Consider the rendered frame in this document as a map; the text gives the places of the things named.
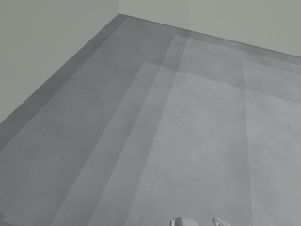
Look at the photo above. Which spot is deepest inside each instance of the right robot thigh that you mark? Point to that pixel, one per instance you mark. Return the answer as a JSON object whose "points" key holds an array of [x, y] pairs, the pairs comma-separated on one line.
{"points": [[182, 221]]}

